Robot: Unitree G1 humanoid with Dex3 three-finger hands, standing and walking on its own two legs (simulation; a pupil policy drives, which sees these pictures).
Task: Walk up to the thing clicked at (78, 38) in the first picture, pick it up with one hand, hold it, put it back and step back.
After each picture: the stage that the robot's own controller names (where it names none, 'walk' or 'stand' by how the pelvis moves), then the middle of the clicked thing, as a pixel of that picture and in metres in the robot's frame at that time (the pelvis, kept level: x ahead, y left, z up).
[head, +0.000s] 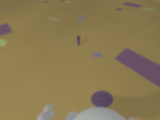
stand; (78, 40) +1.65 +0.29 -0.65
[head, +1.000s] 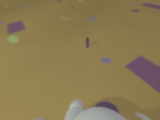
walk; (87, 43) +1.54 +0.18 -0.64
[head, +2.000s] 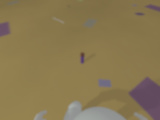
walk; (82, 58) +0.99 +0.19 -0.63
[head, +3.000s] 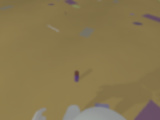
walk; (76, 76) +0.66 +0.18 -0.63
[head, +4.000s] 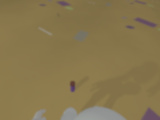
stand; (72, 86) +0.50 +0.16 -0.64
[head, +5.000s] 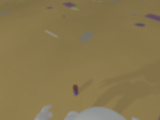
stand; (75, 90) +0.45 +0.17 -0.65
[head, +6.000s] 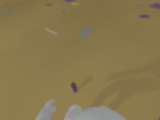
stand; (74, 87) +0.44 +0.22 -0.63
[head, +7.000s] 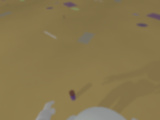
stand; (72, 95) +0.37 +0.21 -0.65
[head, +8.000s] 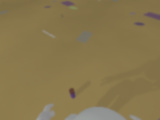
stand; (72, 93) +0.39 +0.21 -0.65
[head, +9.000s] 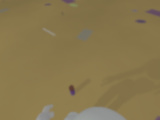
stand; (72, 90) +0.41 +0.23 -0.65
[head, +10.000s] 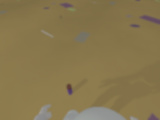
stand; (69, 89) +0.45 +0.26 -0.64
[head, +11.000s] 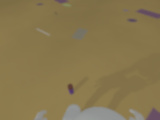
stand; (70, 89) +0.42 +0.23 -0.64
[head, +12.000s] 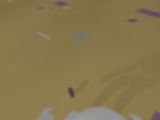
stand; (71, 93) +0.39 +0.24 -0.66
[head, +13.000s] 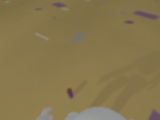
stand; (70, 93) +0.39 +0.24 -0.66
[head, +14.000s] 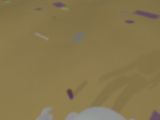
stand; (70, 94) +0.38 +0.24 -0.66
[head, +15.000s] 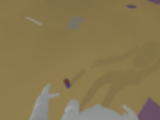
go down; (67, 83) +0.41 +0.25 -0.60
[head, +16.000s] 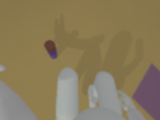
go down; (52, 51) +0.45 +0.31 -0.23
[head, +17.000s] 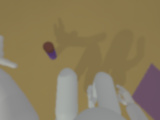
close in; (51, 52) +0.44 +0.32 -0.25
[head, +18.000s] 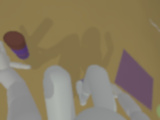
close in; (20, 48) +0.41 +0.35 -0.16
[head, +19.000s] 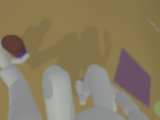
lift; (18, 50) +0.39 +0.35 -0.16
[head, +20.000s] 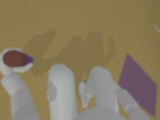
lift; (22, 59) +0.33 +0.36 -0.15
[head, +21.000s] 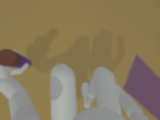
lift; (18, 61) +0.31 +0.40 -0.14
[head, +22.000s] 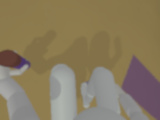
lift; (18, 62) +0.31 +0.39 -0.15
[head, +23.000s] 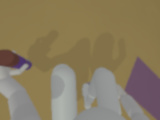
lift; (18, 62) +0.31 +0.41 -0.13
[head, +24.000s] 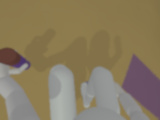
lift; (18, 61) +0.32 +0.40 -0.15
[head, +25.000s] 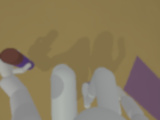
lift; (21, 61) +0.31 +0.39 -0.15
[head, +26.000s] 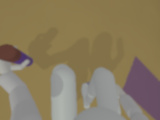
lift; (19, 58) +0.33 +0.40 -0.14
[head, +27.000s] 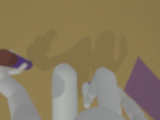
lift; (18, 62) +0.30 +0.41 -0.15
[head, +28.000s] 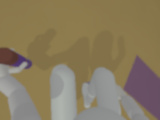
lift; (18, 61) +0.32 +0.41 -0.15
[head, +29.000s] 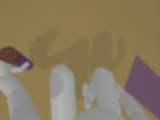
lift; (20, 61) +0.32 +0.40 -0.15
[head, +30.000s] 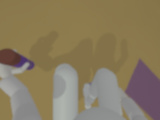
lift; (20, 61) +0.30 +0.41 -0.15
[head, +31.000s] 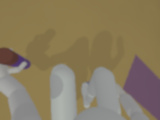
lift; (17, 61) +0.31 +0.41 -0.15
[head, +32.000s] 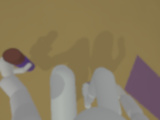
lift; (22, 62) +0.32 +0.39 -0.16
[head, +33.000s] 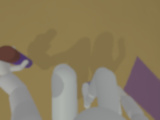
lift; (19, 59) +0.32 +0.41 -0.15
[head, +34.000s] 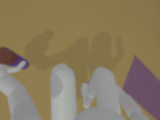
lift; (15, 61) +0.31 +0.42 -0.16
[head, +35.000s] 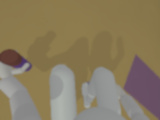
lift; (19, 62) +0.31 +0.40 -0.16
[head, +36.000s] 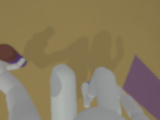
lift; (14, 58) +0.32 +0.42 -0.15
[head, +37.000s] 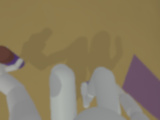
lift; (11, 60) +0.32 +0.43 -0.15
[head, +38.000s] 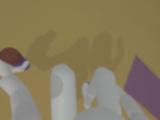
lift; (18, 61) +0.31 +0.41 -0.16
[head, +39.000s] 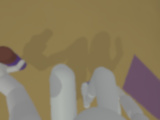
lift; (13, 61) +0.31 +0.42 -0.16
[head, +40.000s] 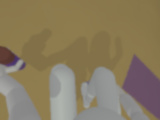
lift; (12, 61) +0.31 +0.43 -0.15
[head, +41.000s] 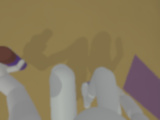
lift; (13, 61) +0.31 +0.43 -0.15
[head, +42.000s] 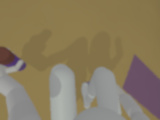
lift; (12, 61) +0.31 +0.43 -0.15
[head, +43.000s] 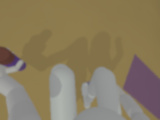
lift; (12, 61) +0.31 +0.43 -0.15
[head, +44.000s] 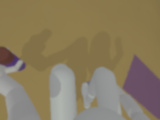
lift; (12, 61) +0.31 +0.43 -0.15
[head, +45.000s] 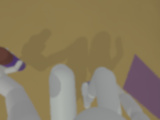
lift; (11, 61) +0.31 +0.43 -0.15
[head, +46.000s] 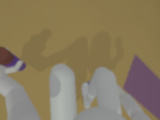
lift; (12, 61) +0.30 +0.43 -0.15
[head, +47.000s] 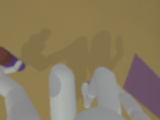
lift; (11, 62) +0.30 +0.43 -0.15
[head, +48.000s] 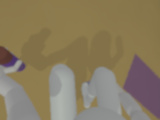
lift; (11, 61) +0.30 +0.43 -0.15
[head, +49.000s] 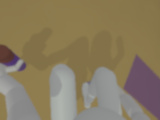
lift; (12, 61) +0.30 +0.43 -0.15
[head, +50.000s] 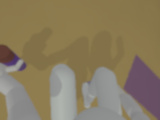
lift; (12, 60) +0.31 +0.43 -0.15
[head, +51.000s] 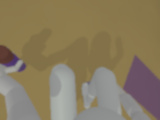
lift; (12, 61) +0.30 +0.43 -0.15
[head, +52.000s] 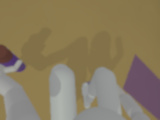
lift; (11, 61) +0.30 +0.43 -0.15
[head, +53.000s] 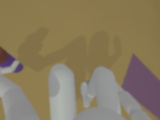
lift; (7, 62) +0.30 +0.44 -0.15
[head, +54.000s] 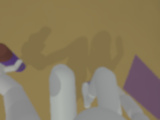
lift; (11, 60) +0.30 +0.44 -0.15
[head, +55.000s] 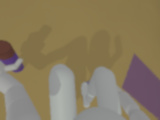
lift; (11, 59) +0.31 +0.43 -0.15
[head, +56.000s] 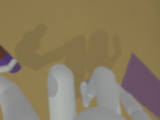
lift; (5, 60) +0.31 +0.44 -0.15
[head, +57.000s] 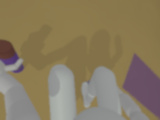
lift; (11, 59) +0.31 +0.43 -0.15
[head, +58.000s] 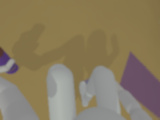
lift; (2, 60) +0.31 +0.45 -0.15
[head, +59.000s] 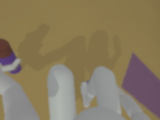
lift; (8, 59) +0.32 +0.43 -0.15
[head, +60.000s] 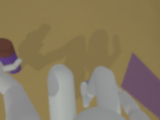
lift; (9, 59) +0.32 +0.43 -0.15
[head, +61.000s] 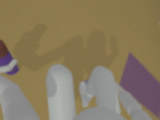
lift; (4, 60) +0.31 +0.44 -0.15
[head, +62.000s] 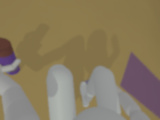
lift; (8, 59) +0.32 +0.43 -0.15
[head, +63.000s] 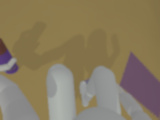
lift; (3, 58) +0.31 +0.44 -0.15
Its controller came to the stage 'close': yes
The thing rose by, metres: 0.03
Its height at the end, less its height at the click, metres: +0.00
